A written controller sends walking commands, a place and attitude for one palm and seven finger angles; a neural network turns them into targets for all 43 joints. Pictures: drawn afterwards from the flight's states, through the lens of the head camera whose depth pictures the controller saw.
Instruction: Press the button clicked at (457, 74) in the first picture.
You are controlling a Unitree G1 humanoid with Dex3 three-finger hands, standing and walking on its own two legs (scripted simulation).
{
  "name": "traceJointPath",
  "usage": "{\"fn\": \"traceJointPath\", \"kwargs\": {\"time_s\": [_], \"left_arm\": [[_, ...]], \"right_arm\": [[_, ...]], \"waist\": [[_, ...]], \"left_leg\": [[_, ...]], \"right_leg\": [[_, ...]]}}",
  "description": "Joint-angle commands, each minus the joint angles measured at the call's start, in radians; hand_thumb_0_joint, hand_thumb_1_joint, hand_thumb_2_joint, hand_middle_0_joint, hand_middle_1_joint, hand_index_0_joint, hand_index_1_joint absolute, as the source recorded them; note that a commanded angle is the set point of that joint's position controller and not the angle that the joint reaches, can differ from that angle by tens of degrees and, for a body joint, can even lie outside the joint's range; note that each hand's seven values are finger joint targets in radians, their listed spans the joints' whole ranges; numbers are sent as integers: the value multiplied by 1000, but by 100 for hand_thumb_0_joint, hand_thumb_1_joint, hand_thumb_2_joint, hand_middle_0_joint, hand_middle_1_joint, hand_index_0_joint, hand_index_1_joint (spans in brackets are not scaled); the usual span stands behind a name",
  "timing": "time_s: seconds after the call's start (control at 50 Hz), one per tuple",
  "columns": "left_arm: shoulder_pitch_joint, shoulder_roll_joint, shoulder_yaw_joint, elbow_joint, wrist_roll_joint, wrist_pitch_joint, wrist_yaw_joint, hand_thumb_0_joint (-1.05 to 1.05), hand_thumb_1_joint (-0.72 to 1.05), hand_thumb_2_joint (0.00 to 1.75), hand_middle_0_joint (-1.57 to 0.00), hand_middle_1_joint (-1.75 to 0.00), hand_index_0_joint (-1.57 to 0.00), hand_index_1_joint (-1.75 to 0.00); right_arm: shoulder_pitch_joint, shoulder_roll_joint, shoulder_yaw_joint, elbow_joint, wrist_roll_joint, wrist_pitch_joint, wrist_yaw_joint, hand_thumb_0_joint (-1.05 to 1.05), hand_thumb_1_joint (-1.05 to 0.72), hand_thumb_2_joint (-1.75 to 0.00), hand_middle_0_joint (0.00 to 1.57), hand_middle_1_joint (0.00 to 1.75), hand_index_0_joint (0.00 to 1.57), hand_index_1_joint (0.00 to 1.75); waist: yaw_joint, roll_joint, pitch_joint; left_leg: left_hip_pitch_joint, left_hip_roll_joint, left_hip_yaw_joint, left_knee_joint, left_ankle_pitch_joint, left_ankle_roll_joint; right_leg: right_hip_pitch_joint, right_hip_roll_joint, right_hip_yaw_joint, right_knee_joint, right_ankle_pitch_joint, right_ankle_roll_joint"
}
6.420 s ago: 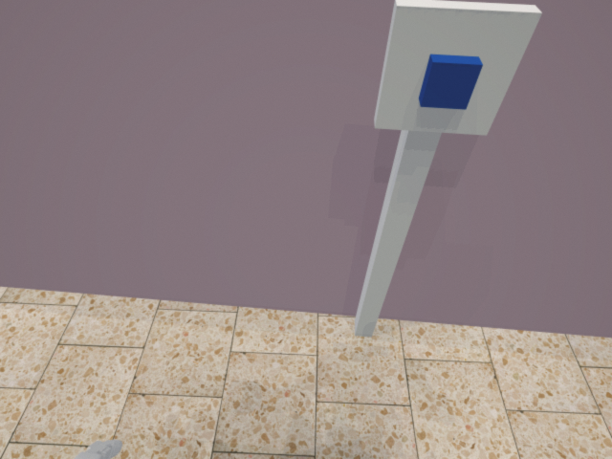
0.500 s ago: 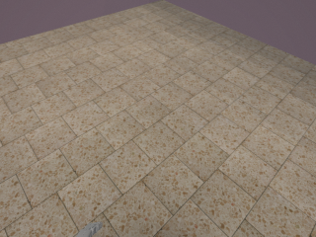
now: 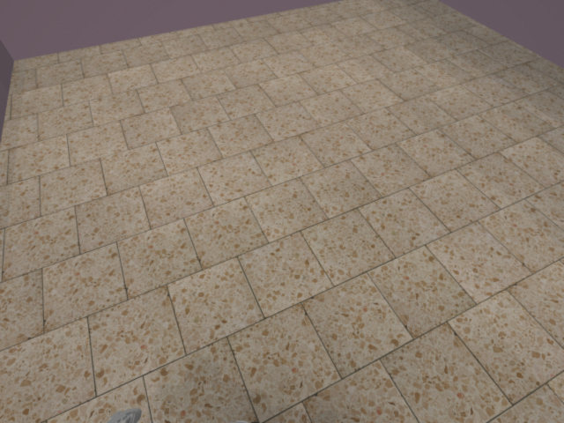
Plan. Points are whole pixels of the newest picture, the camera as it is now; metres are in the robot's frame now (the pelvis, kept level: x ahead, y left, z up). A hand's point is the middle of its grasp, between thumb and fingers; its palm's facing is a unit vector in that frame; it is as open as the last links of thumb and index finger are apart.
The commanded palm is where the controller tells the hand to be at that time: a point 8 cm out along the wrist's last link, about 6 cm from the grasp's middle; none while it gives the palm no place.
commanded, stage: turn to face it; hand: left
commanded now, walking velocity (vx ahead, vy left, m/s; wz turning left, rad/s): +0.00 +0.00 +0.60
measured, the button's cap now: out of the picture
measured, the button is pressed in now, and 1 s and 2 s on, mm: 0 0 0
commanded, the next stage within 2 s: none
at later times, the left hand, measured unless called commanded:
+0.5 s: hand out of the picture -0.08 +0.20 -0.18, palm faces +0.38 -0.89 -0.25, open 7.4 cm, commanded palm none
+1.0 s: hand out of the picture -0.03 +0.17 -0.13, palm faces +0.57 -0.76 -0.30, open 7.4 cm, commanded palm none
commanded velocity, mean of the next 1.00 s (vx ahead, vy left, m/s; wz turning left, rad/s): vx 0.00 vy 0.00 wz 0.60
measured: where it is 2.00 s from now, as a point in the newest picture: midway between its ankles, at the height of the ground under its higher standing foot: outside the picture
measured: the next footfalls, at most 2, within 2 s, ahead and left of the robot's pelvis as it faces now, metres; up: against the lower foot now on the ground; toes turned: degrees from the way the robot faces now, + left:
right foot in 0.04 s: +0.02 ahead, -0.13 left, +0.00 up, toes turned -1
left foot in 0.46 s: -0.05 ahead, +0.12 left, +0.00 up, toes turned +25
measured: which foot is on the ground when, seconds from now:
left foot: down 0.00-0.02, up 0.04-0.44, down 0.46-0.84, up 0.86-1.00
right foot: up 0.00-0.02, down 0.04-0.46, up 0.48-0.82, down 0.84-1.00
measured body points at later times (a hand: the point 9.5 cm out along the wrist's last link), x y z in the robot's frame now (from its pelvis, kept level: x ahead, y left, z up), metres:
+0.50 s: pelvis -0.03 -0.01 -0.01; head +0.02 +0.02 +0.44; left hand -0.10 +0.25 -0.16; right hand +0.18 -0.21 -0.14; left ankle -0.09 +0.10 -0.74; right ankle -0.02 -0.14 -0.72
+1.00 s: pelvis +0.00 -0.05 +0.00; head +0.04 -0.06 +0.45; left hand -0.06 +0.21 -0.11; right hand +0.21 -0.23 -0.16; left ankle -0.12 +0.06 -0.64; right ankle +0.05 -0.12 -0.73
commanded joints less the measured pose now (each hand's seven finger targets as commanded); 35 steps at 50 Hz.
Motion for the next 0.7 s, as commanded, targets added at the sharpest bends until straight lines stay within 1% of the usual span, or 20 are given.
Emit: {"fn": "traceJointPath", "kwargs": {"time_s": [0.0, 0.02, 0.04, 0.06, 0.08, 0.1, 0.14, 0.22, 0.28, 0.36, 0.4, 0.42, 0.44, 0.46, 0.48, 0.5, 0.54, 0.56, 0.58, 0.68], "left_arm": [[206, 215, 48, -54, 22, -44, 18, 0, 90, 90, -20, -30, -20, -30], [105, 256, 35, -92, 16, -36, 22, 0, 90, 90, -20, -30, -20, -30], [30, 216, 37, -114, 10, -45, 25, 0, 90, 90, -20, -30, -20, -30], [-25, 187, 28, -125, 10, -47, 25, 0, 90, 90, -20, -30, -20, -30], [-57, 151, 13, -124, 12, -53, 19, 0, 90, 90, -20, -30, -20, -30], [-53, 133, 5, -122, 12, -60, 16, 0, 90, 90, -20, -30, -20, -30], [15, 130, 1, -103, 10, -64, 15, 0, 90, 90, -20, -30, -20, -30], [113, 158, 7, -67, 15, -60, 16, 0, 90, 90, -20, -30, -20, -30], [145, 182, 15, -48, 21, -57, 15, 0, 90, 90, -20, -30, -20, -30], [142, 208, 28, -31, 22, -50, 12, 0, 90, 90, -20, -30, -20, -30], [129, 204, 32, -30, 12, -45, 9, 0, 90, 90, -20, -30, -20, -30], [126, 185, 32, -41, 3, -41, 5, 0, 90, 90, -20, -30, -20, -30], [118, 122, 21, -85, -2, -39, -5, 0, 90, 90, -20, -30, -20, -30], [27, 104, 0, -127, 10, -34, -2, 0, 90, 90, -20, -30, -20, -30], [-2, 94, 4, -122, 9, -25, 5, 0, 90, 90, -20, -30, -20, -30], [-24, 100, 10, -110, 3, -25, 5, 0, 90, 90, -20, -30, -20, -30], [3, 108, 16, -84, 2, -23, -6, 0, 90, 90, -20, -30, -20, -30], [22, 108, 16, -78, 3, -24, -10, 0, 90, 90, -20, -30, -20, -30], [22, 104, 16, -77, 2, -22, -11, 0, 90, 90, -20, -30, -20, -30], [-17, 88, 9, -110, 1, -23, -7, 0, 90, 90, -20, -30, -20, -30]], "right_arm": [[-42, -72, -40, -129, 17, -2, 3, 0, -90, -90, 20, 30, 20, 30], [-69, -89, -43, -146, 3, -5, 1, 0, -90, -90, 20, 30, 20, 30], [-81, -117, -46, -141, -4, 2, 3, 0, -90, -90, 20, 30, 20, 30], [-55, -118, -47, -122, 0, 7, 8, 0, -90, -90, 20, 30, 20, 30], [-42, -111, -43, -95, -2, 10, 16, 0, -90, -90, 20, 30, 20, 30], [-16, -99, -38, -81, 0, 11, 21, 0, -90, -90, 20, 30, 20, 30], [-22, -92, -30, -75, 5, 10, 23, 0, -90, -90, 20, 30, 20, 30], [-119, -84, -19, -94, 8, 12, 23, 0, -90, -90, 20, 30, 20, 30], [-172, -73, -7, -106, 13, 4, 22, 0, -90, -90, 20, 30, 20, 30], [-143, -65, 4, -104, 21, -13, 17, 0, -90, -90, 20, 30, 20, 30], [-79, -87, -1, -90, 17, -24, 13, 0, -90, -90, 20, 30, 20, 30], [-16, -145, -15, -76, 14, -34, 12, 0, -90, -90, 20, 30, 20, 30], [41, -260, -46, -76, 9, -42, 5, 0, -90, -90, 20, 30, 20, 30], [118, -303, -51, -48, 19, -32, 2, 0, -90, -90, 20, 30, 20, 30], [128, -271, -48, -32, 17, -39, -13, 0, -90, -90, 20, 30, 20, 30], [75, -251, -42, -41, 13, -37, -23, 0, -90, -90, 20, 30, 20, 30], [-47, -198, -21, -77, 9, -40, -23, 0, -90, -90, 20, 30, 20, 30], [-63, -189, -19, -83, 10, -44, -22, 0, -90, -90, 20, 30, 20, 30], [-67, -193, -21, -86, 9, -44, -21, 0, -90, -90, 20, 30, 20, 30], [-45, -203, -32, -82, 5, -36, -17, 0, -90, -90, 20, 30, 20, 30]], "waist": [[89, -250, -84], [75, -332, -16], [43, -304, 9], [9, -261, 28], [-11, -196, 66], [-21, -183, 59], [9, -204, 16], [65, -207, -4], [91, -225, -32], [91, -277, -100], [53, -237, -136], [15, -122, -181], [-20, 189, -216], [-58, 203, -190], [-61, 199, -198], [-46, 215, -137], [12, 154, -68], [21, 132, -81], [22, 126, -77], [6, 116, -84]], "left_leg": [[-322, -21, -46, 226, -358, -41], [-325, -21, 21, 482, -413, -57], [-268, 23, -20, 595, -375, -42], [-244, 40, -1, 670, -330, -42], [-229, 57, 27, 723, -260, -53], [-226, 55, 54, 742, -215, -67], [-230, 60, 82, 725, -197, -83], [-207, 75, 120, 572, -261, -96], [-154, 79, 150, 418, -318, -91], [-22, 58, 201, 187, -317, -68], [126, 48, 217, -24, -142, -50], [317, 110, 142, -119, 50, -19], [532, 371, -191, -96, 464, 110], [512, 473, -218, -79, 680, 196], [481, 442, -222, -70, 691, 203], [397, 393, -178, -77, 614, 195], [274, 297, -88, -97, 495, 147], [265, 272, -72, -101, 464, 136], [249, 262, -70, -111, 431, 135], [252, 259, -151, -105, 342, 159]], "right_leg": [[353, -317, 331, -539, -131, -133], [127, -487, 429, -579, -165, -202], [5, -439, 385, -575, -123, -187], [-31, -390, 309, -546, -54, -174], [-36, -323, 180, -494, 67, -156], [1, -279, 90, -451, 182, -143], [100, -270, 26, -415, 294, -144], [204, -312, 10, -391, 388, -170], [254, -348, -9, -352, 508, -188], [302, -358, -64, -249, 672, -171], [253, -330, -133, -139, 650, -111], [117, -300, -165, 13, 535, -59], [-209, -164, -193, 227, 31, 24], [-298, -124, -120, 370, -255, 33], [-326, -123, -39, 443, -215, 35], [-322, -125, -15, 481, -161, 38], [-260, -114, -7, 466, -51, 40], [-236, -104, -8, 438, -27, 40], [-214, -95, -10, 411, -22, 42], [-161, -50, -10, 213, -44, 42]]}}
